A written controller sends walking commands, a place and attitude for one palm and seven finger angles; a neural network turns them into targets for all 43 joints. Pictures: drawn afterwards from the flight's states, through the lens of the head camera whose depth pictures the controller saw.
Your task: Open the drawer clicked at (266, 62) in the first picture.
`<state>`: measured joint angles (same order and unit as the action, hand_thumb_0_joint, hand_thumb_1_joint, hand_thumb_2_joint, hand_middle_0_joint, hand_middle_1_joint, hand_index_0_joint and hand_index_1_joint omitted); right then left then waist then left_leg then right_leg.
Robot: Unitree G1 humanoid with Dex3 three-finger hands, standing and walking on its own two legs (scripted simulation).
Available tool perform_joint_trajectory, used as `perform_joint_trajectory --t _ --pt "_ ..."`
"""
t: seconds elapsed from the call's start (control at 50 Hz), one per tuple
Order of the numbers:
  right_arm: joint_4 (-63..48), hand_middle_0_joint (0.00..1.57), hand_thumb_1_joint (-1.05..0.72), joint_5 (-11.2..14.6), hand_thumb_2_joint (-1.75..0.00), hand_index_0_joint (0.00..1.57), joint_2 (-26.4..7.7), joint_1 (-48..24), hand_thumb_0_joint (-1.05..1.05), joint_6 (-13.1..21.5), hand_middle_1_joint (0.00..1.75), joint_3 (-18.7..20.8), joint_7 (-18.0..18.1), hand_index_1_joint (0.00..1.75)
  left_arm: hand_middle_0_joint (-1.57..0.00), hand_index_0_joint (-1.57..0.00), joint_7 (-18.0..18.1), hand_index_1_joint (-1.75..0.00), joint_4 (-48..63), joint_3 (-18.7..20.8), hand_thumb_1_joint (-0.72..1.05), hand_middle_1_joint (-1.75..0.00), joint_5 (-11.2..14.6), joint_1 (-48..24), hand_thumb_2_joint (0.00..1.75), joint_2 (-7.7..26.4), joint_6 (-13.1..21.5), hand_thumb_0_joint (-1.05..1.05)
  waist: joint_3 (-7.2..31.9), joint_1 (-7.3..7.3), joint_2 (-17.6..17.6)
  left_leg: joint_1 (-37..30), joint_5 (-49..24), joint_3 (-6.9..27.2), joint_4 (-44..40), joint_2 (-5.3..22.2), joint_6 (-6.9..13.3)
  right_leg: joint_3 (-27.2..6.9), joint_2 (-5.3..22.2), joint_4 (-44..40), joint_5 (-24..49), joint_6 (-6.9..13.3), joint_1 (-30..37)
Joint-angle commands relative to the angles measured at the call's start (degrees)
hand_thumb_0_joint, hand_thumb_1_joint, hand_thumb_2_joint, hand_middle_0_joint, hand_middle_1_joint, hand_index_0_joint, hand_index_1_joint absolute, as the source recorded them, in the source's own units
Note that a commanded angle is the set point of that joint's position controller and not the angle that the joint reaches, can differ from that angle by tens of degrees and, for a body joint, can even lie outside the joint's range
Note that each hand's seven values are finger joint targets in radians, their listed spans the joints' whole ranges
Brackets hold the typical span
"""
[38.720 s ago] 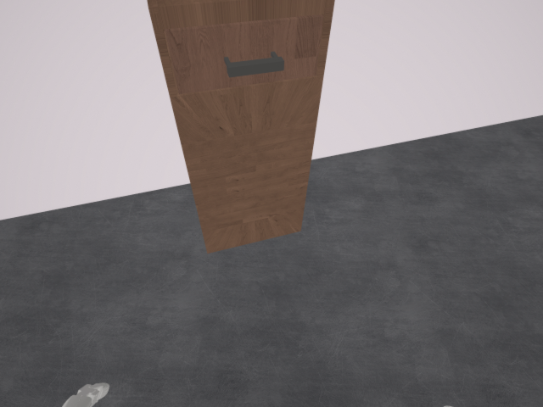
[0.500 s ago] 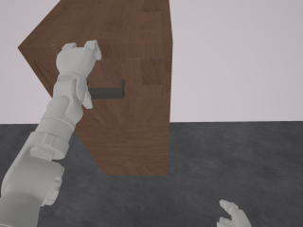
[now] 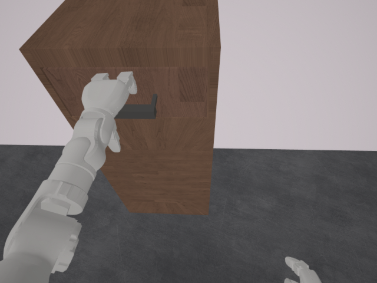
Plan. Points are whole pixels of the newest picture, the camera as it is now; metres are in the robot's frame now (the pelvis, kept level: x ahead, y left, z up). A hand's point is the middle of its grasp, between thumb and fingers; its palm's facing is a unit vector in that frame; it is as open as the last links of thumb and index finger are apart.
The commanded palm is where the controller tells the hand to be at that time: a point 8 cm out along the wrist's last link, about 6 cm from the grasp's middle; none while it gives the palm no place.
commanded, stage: lower the fingers behind the handle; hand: left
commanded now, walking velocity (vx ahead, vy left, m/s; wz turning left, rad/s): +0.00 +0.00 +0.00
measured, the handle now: (128, 104) +0.50 +0.18 +0.09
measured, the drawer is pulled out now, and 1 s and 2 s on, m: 0.00 0.00 0.00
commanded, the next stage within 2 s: lift the hand off the handle in 1.08 s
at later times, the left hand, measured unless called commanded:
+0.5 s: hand (108, 122) +0.44 +0.21 +0.09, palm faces +0.02 -0.03 -1.00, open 13.9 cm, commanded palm +0.41 +0.20 +0.14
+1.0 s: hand (109, 125) +0.43 +0.21 +0.09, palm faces +0.01 -0.02 -1.00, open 14.1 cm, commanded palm +0.40 +0.20 +0.12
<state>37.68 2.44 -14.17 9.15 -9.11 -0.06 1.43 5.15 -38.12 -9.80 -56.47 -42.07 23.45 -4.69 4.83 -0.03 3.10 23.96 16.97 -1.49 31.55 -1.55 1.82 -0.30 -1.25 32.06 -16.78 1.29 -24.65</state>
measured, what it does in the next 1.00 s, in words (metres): stands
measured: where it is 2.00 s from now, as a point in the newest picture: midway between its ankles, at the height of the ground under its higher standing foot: outside the picture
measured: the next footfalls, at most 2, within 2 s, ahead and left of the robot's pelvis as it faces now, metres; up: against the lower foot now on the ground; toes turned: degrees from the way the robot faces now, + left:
none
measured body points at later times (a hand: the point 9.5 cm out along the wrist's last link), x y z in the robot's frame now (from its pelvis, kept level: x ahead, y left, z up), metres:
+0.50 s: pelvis +0.01 +0.00 +0.00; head +0.05 -0.02 +0.44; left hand +0.43 +0.21 +0.15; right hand +0.13 -0.26 -0.13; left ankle -0.02 +0.10 -0.73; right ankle -0.02 -0.11 -0.73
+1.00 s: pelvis +0.00 +0.01 -0.01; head +0.03 -0.01 +0.44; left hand +0.43 +0.21 +0.14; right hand +0.10 -0.25 -0.14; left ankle -0.02 +0.10 -0.73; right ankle -0.02 -0.11 -0.73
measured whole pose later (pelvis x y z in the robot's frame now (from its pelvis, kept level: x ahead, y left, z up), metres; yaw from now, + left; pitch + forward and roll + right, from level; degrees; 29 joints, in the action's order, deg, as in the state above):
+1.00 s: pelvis +0.00 +0.01 -0.01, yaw +0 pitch +10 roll +0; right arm 36.7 2.4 -14.3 15.9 -10.7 1.4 1.4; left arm 6.1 -39.4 -10.4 -58.0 -39.4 23.9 -3.6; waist 6.8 -0.3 2.7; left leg 27.8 19.4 -1.2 37.1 -1.5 2.4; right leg 0.2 -1.2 36.2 -18.6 0.9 -27.6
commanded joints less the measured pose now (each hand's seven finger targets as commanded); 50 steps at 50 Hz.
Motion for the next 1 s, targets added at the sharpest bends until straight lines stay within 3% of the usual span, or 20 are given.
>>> perform_joint_trajectory --t 0.0,0.06,0.12,0.2,0.24,0.34,0.42,0.54,0.56,0.62,0.68,0.72,0.78,0.8,0.86,0.94,0.98 --pt "-7.38 0.2 -0.9 -0.15 -0.9 0.2 -7.83 -0.1 0.0 1.01 0.3 2.88 1.01 0.3 -0.3 -0.3 1.33 -1.2 9.37 6.36 -0.5 -1.2 -1.61 -20.16 0.3 14.9 -2.86 0.0 24.03 0.67 -5.31 -6.88 -22.4 -0.33 -1.18 0.35 0.31 -0.07 -0.07 -1.31 23.77 0.78 15.93" --pt "-8.31 0.2 -0.9 -0.08 -0.9 0.2 -8.33 0.88 0.0 1.08 0.3 3.43 1.87 0.3 -0.3 -0.3 -1.53 -1.2 13.68 6.16 -0.5 -1.2 -0.01 -20.37 0.3 15.28 -0.88 0.0 25.01 -0.83 -7.8 -8.06 -23.41 -0.05 -0.74 0.11 1.09 -0.52 0.03 -1.73 26.81 0.34 17.54" --pt "-7.87 0.2 -0.9 0.03 -0.9 0.2 -7.76 1.78 0.0 1.3 0.3 3.65 2.33 0.3 -0.3 -0.3 -3.24 -1.2 16.0 4.52 -0.5 -1.2 1.37 -18.84 0.3 13.15 2.28 0.0 21.89 -1.67 -6.08 -9.7 -24.6 0.18 -0.08 -0.07 1.31 -0.32 -0.26 -1.84 27.59 0.17 14.42" --pt "-6.7 0.2 -0.9 0.23 -0.9 0.2 -7.54 2.92 0.0 1.15 0.3 3.77 1.75 0.3 -0.3 -0.3 -3.28 -1.2 14.51 2.88 -0.5 -1.2 1.42 -17.5 0.3 10.52 4.42 0.0 16.61 -1.88 -3.8 -9.47 -23.35 0.92 0.15 0.11 0.63 0.51 -0.89 -1.85 22.66 0.79 8.77" --pt "-6.64 0.2 -0.9 0.01 -0.9 0.2 -7.42 3.17 0.0 1.32 0.3 4.08 1.33 0.3 -0.3 -0.3 -2.35 -1.2 15.03 2.64 -0.5 -1.2 1.22 -16.97 0.3 9.77 4.95 0.0 17.97 -1.4 -2.34 -10.08 -24.09 0.99 0.65 0.12 0.46 0.51 -0.99 -1.35 21.76 1.11 8.24" --pt "-6.16 0.2 -0.9 0.04 -0.9 0.2 -7.8 3.8 0.0 1.11 0.3 4.51 0.73 0.3 -0.3 -0.3 -0.76 -1.2 11.83 2.24 -0.5 -1.2 0.62 -15.59 0.3 8.45 4.08 0.0 17.5 -1.74 -5.06 -8.33 -23.45 0.99 1.53 0.17 0.27 0.8 -1.13 -0.55 21.53 1.09 7.04" --pt "-6.32 0.2 -0.9 -0.21 -0.9 0.2 -7.98 3.81 0.0 0.9 0.3 4.67 0.44 0.3 -0.3 -0.3 0.31 -1.2 11.07 3.62 -0.5 -1.2 -0.13 -14.34 0.3 9.84 2.84 0.0 19.63 -0.89 -4.14 -7.86 -24.25 0.59 2.08 0.13 0.25 0.64 -0.98 0.2 22.76 1.16 8.11" --pt "-6.86 0.2 -0.9 -0.16 -0.9 0.2 -7.8 3.4 0.0 0.25 0.3 4.28 0.23 0.3 -0.3 -0.3 0.42 -1.2 8.3 0.98 -0.5 -1.2 -0.9 -14.07 0.3 7.04 1.16 0.0 17.19 -1.56 -4.6 -6.54 -21.32 0.63 2.13 0.22 0.15 1.1 -1.16 0.27 19.6 1.13 5.64" --pt "-6.8 0.2 -0.9 -0.08 -0.9 0.2 -8.07 3.6 0.0 0.1 0.3 4.33 0.26 0.3 -0.3 -0.3 0.44 -1.2 7.37 1.76 -0.5 -1.2 -1.06 -13.8 0.3 7.95 0.93 0.0 16.7 -1.55 -4.1 -6.39 -20.53 0.74 2.06 0.23 0.04 1.09 -1.17 0.08 18.26 1.33 5.2" --pt "-6.9 0.2 -0.9 -0.13 -0.9 0.2 -7.81 3.88 0.0 0.03 0.3 3.96 0.39 0.3 -0.3 -0.3 0.25 -1.2 3.95 -0.01 -0.5 -1.2 -1.32 -14.18 0.3 5.94 0.27 0.0 14.25 -2.21 -5.83 -5.14 -17.76 0.78 2.05 0.27 0.2 1.38 -1.23 0.05 16.19 1.14 3.26" --pt "-7.44 0.2 -0.9 -0.23 -0.9 0.2 -7.99 4.22 0.0 -0.04 0.3 3.96 0.7 0.3 -0.3 -0.3 0.02 -1.2 3.89 1.99 -0.5 -1.2 -1.43 -15.25 0.3 8.57 0.62 0.0 16.72 -1.6 -6.02 -4.67 -16.89 0.6 2.18 0.16 0.34 0.91 -0.96 0.39 15.93 1.15 4.74" --pt "-7.79 0.2 -0.9 -0.38 -0.9 0.2 -7.61 4.35 0.0 0.08 0.3 3.97 0.67 0.3 -0.3 -0.3 -0.06 -1.2 4.98 0.63 -0.5 -1.2 -0.93 -15.13 0.3 6.43 1.02 0.0 17.64 -1.49 -5.21 -5.22 -17.76 0.5 2.34 0.18 0.38 0.87 -0.97 0.59 16.72 1.14 5.11" --pt "-7.87 0.2 -0.9 -0.36 -0.9 0.2 -7.67 4.52 0.0 -0.1 0.3 3.98 0.64 0.3 -0.3 -0.3 -0.17 -1.2 5.11 1.15 -0.5 -1.2 -0.96 -14.33 0.3 6.93 1.64 0.0 17.34 -1.39 -5.84 -4.9 -17.31 0.91 2.37 0.34 0.29 1.02 -1.08 0.72 15.76 1.21 4.57" --pt "-8.09 0.2 -0.9 -0.29 -0.9 0.2 -7.51 4.41 0.0 0.01 0.3 3.89 0.6 0.3 -0.3 -0.3 -0.15 -1.2 4.7 -0.4 -0.5 -1.2 -0.72 -14.39 0.3 4.92 1.66 0.0 15.73 -1.89 -6.08 -4.7 -16.15 0.89 2.21 0.32 0.34 1.21 -1.15 0.35 14.57 1.14 3.55" --pt "-7.56 0.2 -0.9 -0.36 -0.9 0.2 -8.13 4.98 0.0 0.16 0.3 4.05 0.79 0.3 -0.3 -0.3 0.14 -1.2 3.78 2.51 -0.5 -1.2 -1.09 -15.11 0.3 8.59 2.12 0.0 14.89 -1.64 -6.58 -3.53 -14.66 1.1 1.9 0.32 0.32 1.05 -1.14 0.15 13.11 1.34 3.72" --pt "-7.85 0.2 -0.9 -0.39 -0.9 0.2 -7.52 5.16 0.0 0.59 0.3 4.23 0.66 0.3 -0.3 -0.3 0.59 -1.2 5.51 1.04 -0.5 -1.2 -1.03 -14.53 0.3 6.44 2.69 0.0 16.41 -1.34 -4.89 -4.61 -16.12 0.76 2.1 0.45 0.37 0.98 -1.2 0.5 14.09 1.35 3.83" --pt "-7.55 0.2 -0.9 -0.29 -0.9 0.2 -7.68 5.44 0.0 0.52 0.3 4.34 0.65 0.3 -0.3 -0.3 0.71 -1.2 4.82 2.04 -0.5 -1.2 -1.17 -14.16 0.3 7.68 2.57 0.0 16.28 -1.55 -5.8 -4.27 -15.94 0.9 2.14 0.47 0.36 0.9 -1.25 0.39 14.04 1.28 3.9"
